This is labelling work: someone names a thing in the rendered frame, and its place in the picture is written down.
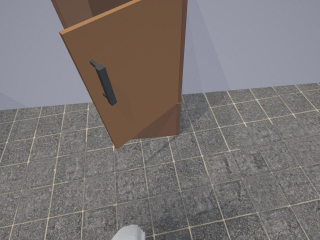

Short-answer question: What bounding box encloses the left robot thigh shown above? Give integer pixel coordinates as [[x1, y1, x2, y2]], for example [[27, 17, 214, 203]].
[[112, 225, 146, 240]]

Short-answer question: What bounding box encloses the handle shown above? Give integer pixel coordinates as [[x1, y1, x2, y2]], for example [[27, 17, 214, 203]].
[[89, 60, 117, 106]]

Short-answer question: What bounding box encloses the cupboard door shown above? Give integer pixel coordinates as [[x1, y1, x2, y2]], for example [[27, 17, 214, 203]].
[[59, 0, 183, 150]]

